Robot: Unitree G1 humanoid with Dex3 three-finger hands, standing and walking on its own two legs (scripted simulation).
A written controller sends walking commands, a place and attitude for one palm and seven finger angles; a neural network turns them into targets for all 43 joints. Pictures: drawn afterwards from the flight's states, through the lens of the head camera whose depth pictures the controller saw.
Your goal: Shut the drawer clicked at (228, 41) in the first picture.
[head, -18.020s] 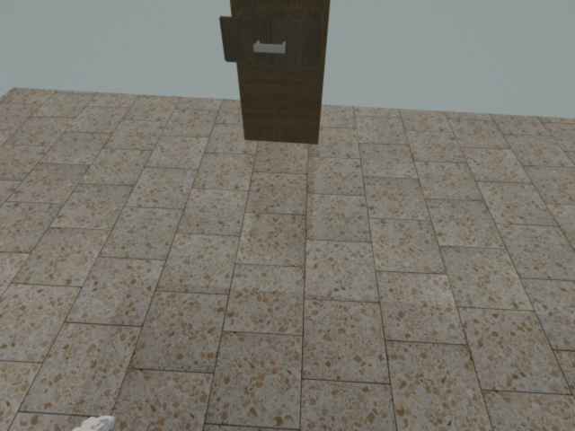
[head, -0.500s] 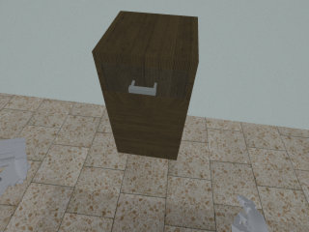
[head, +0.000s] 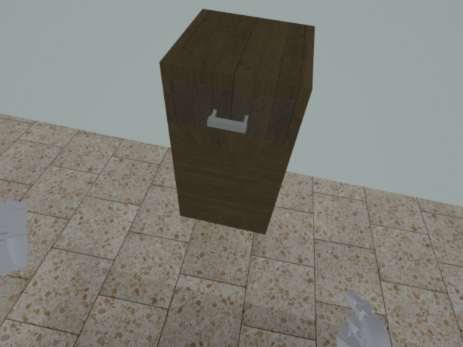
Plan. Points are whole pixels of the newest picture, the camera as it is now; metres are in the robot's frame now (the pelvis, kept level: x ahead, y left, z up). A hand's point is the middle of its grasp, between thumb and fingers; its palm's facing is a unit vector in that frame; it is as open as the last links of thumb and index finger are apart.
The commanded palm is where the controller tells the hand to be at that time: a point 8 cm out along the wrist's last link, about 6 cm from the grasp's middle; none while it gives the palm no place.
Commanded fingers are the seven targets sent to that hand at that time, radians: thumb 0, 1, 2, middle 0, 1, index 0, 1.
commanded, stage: step back with the hand held close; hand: left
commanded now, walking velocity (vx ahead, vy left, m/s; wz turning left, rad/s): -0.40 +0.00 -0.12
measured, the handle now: (228, 120) +0.75 +0.05 -0.07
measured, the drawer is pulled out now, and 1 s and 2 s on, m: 0.00 0.00 0.00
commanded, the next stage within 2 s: stop stepping back and stand still in 0.26 s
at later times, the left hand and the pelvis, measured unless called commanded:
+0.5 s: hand out of the picture +0.08 +0.26 +0.17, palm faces +0.28 -0.85 -0.45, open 3.2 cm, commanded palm +0.03 +0.30 +0.19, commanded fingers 0.00 0.90 0.90 -1.40 -1.60 -1.40 -1.60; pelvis -0.11 +0.02 +0.02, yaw -3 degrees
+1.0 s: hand out of the picture +0.02 +0.25 +0.19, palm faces +0.27 -0.83 -0.48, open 3.2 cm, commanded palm -0.03 +0.30 +0.19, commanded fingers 0.00 0.90 0.90 -1.40 -1.60 -1.40 -1.60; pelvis -0.19 +0.03 +0.01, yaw -5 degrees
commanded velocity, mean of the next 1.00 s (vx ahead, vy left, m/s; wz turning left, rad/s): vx -0.04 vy -0.03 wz -0.02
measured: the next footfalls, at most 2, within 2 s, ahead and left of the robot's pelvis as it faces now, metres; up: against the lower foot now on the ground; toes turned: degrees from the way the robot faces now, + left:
left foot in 0.28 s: +0.04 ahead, +0.09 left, +0.00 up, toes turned -2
right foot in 0.58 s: -0.13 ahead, -0.06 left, +0.00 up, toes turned -6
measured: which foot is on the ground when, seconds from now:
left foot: down 0.00-0.18, up 0.20-0.26, down 0.28-0.62, up 0.64-0.70, down 0.72-0.96, up 0.98-1.00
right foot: down 0.00-0.30, up 0.32-0.56, down 0.58-1.00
